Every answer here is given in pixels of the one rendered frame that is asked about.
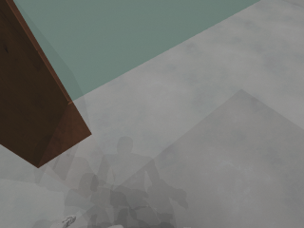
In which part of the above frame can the robot left hand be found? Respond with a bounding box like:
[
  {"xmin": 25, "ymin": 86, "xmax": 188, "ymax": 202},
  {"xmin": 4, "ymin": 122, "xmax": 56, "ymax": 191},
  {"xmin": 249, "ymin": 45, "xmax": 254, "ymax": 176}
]
[{"xmin": 50, "ymin": 215, "xmax": 76, "ymax": 228}]

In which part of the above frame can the cupboard door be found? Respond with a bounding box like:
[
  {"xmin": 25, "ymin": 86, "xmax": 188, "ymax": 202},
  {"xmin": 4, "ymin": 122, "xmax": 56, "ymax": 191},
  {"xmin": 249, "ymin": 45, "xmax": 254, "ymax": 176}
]
[{"xmin": 0, "ymin": 0, "xmax": 68, "ymax": 166}]

